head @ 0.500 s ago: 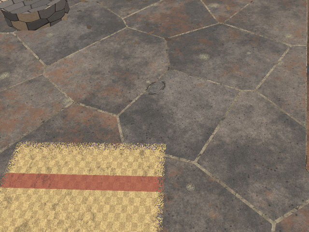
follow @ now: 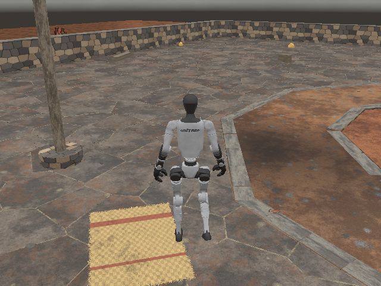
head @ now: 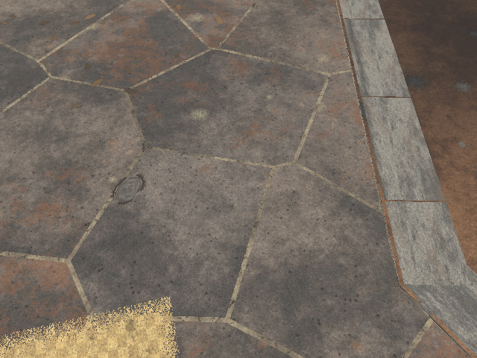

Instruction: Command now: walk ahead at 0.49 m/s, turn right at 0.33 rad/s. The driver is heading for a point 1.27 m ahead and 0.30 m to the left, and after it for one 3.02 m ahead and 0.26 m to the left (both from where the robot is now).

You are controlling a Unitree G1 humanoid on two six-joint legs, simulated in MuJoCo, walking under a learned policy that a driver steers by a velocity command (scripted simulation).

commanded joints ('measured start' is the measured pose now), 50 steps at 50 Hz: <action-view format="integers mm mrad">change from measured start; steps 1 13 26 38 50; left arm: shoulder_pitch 49 -317 -76 51 -100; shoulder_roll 18 48 64 152 138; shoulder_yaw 5 -14 22 53 29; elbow -60 -205 -80 15 -110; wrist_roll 1 4 38 21 19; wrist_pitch -4 -37 -71 -31 -91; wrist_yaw -4 -40 -31 8 2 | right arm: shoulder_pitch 36 200 144 -200 52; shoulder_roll -75 -179 -57 -25 -117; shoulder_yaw -16 -29 -19 -5 -55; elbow -13 67 -7 -169 -165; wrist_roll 1 42 42 30 25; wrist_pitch -15 30 76 79 57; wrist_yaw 8 -1 -11 46 21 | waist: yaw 17 -63 -13 81 -16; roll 98 109 -59 -4 32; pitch -38 33 -39 87 -119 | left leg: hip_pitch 136 210 -357 -454 310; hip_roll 268 282 174 146 258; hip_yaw -285 -166 -158 -35 -469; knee -258 -215 771 298 -123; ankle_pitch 20 94 -76 133 71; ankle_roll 190 145 -16 15 273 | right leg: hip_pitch -157 -95 318 505 -277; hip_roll -103 -63 -266 -298 -120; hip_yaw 25 -81 6 -263 -1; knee -41 -636 -1050 -1042 29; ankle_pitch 53 300 378 455 1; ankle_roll -1 18 -135 -96 39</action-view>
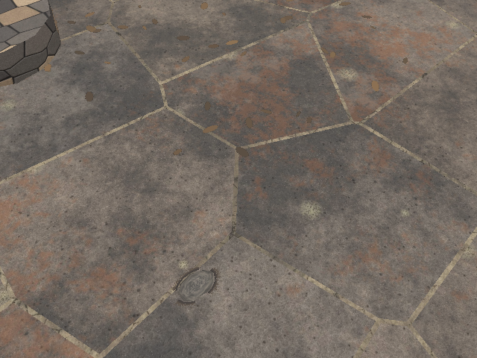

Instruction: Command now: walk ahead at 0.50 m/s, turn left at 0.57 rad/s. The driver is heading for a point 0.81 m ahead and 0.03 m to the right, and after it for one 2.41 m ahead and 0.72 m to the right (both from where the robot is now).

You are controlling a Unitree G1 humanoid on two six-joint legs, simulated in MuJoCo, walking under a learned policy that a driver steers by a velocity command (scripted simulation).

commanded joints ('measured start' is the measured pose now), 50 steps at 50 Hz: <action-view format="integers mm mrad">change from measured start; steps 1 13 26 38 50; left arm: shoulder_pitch -19 -317 -15 146 72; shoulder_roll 132 72 68 159 104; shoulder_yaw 33 9 17 31 22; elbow -102 -211 -113 -12 -76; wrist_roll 25 18 34 -6 -4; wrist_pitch -26 -10 -2 27 49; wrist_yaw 4 -24 -31 -18 -6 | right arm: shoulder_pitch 38 195 103 -181 65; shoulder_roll -90 -153 -93 -32 -62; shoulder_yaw -22 -39 -5 23 0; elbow -71 -27 -75 -147 -44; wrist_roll -9 12 -8 1 -28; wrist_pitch -22 -7 -20 -45 -56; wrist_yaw -12 -55 -44 -16 -25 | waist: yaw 1 -89 -2 78 -31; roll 26 101 -75 -70 132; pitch -135 -63 -56 -19 -95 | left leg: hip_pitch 329 214 -273 -140 352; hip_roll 270 189 165 123 358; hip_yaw -419 -352 -156 -59 -291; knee -320 -274 582 -3 -364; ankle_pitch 188 140 -125 198 30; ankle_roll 202 118 -69 -108 87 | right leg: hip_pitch -310 -180 230 236 -352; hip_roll -77 50 -170 -144 -66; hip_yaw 89 52 356 155 103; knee -53 -704 -1043 -1056 -65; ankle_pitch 90 484 195 414 102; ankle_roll -10 43 -218 -203 -13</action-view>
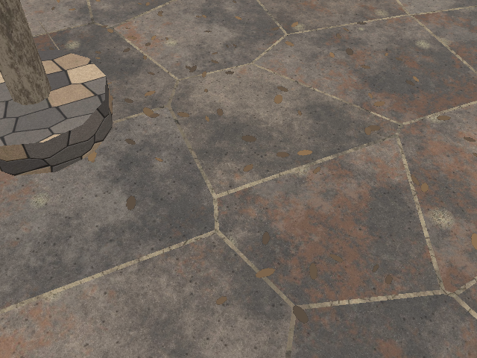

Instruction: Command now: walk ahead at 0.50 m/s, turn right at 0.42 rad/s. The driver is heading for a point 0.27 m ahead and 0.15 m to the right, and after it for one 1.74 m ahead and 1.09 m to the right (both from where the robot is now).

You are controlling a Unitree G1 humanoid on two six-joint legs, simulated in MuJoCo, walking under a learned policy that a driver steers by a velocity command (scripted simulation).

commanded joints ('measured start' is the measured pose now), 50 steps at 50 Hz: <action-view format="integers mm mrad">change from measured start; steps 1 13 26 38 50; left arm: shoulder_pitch -27 -320 -124 -54 -45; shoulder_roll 63 16 108 151 124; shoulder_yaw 25 6 47 66 60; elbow -91 -223 -235 -188 -236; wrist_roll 0 9 28 9 8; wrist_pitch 6 22 -1 58 132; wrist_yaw -1 -52 -30 36 41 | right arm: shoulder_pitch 58 138 54 -157 -111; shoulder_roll -94 -205 -183 -133 -146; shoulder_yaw -33 -72 -46 -26 -30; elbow -7 96 14 -48 -58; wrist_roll -6 15 2 1 -23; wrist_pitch -17 0 -37 10 70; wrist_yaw -1 -28 -24 -8 -44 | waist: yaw -33 -96 -34 10 1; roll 163 80 2 -68 177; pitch -29 79 -82 -84 -68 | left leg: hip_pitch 229 325 -330 -137 79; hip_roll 269 283 128 -37 226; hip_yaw -262 79 -146 -129 -253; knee -298 -328 689 77 -209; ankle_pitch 68 249 -125 201 142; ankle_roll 167 126 -23 -87 182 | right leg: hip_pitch -251 -267 339 233 -114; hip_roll -100 -78 -160 -61 26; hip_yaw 52 -47 349 262 17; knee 30 -442 -879 -723 75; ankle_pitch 103 396 347 621 -55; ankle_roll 8 -18 -275 -160 97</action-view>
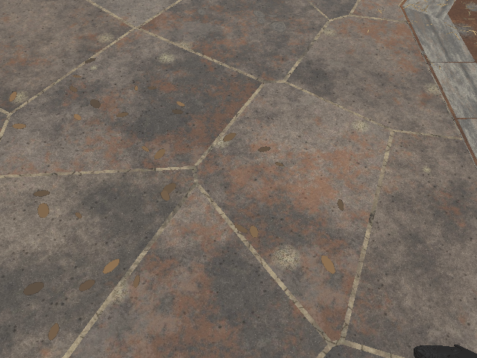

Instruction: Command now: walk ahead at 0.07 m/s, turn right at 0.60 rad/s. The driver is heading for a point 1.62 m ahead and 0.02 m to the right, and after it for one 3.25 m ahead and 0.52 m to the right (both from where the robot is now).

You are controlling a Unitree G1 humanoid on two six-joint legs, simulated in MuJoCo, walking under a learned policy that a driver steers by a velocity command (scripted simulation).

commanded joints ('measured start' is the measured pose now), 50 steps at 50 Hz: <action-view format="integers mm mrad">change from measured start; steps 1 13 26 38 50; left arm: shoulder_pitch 81 47 138 189 39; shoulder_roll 68 61 96 133 88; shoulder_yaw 28 25 12 33 1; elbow -60 -84 -16 81 -31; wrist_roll -2 7 25 9 33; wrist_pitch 11 3 -119 -116 -191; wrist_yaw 5 -41 -12 -20 -29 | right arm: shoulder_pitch -16 -6 -45 -135 165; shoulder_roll -144 -223 -137 -114 -179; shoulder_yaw -39 -72 -65 -17 -48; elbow -55 -3 37 -20 -7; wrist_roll -6 42 31 52 27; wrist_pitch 8 41 -37 -52 -43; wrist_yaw -15 -6 34 92 37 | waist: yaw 6 7 15 74 -18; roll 182 173 -95 -62 84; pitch -123 -172 -33 73 -99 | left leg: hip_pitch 155 197 -357 -309 300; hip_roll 237 320 72 67 194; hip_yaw -191 -32 -54 -11 -439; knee -211 -152 351 98 -258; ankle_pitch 80 -60 86 14 29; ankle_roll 184 148 -70 11 266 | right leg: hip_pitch -48 218 465 560 -170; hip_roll -64 -82 -258 -343 -164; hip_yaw -38 -160 174 -22 10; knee -15 -589 -1055 -1020 -63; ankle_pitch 70 230 210 472 217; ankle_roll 23 -78 -242 -234 -55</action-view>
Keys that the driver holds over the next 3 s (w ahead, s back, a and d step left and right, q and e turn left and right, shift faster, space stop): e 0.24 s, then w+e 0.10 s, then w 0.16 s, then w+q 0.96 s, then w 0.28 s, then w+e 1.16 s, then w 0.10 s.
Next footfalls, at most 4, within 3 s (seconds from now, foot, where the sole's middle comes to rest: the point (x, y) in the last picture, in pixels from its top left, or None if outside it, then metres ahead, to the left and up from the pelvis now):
0.30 right None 0.04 -0.14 -0.77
0.84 left None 0.40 0.03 -0.77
1.32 right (303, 270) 0.70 -0.17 -0.77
1.82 left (197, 214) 0.89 0.16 -0.77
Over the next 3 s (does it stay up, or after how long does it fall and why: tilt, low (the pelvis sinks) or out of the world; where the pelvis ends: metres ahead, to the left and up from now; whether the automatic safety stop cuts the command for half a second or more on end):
stays up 1.43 0.07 0.01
